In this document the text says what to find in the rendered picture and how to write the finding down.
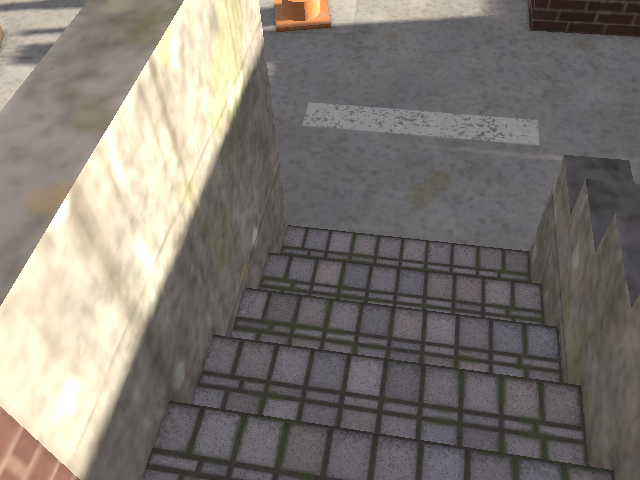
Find stairs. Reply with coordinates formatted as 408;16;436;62
141;225;615;480

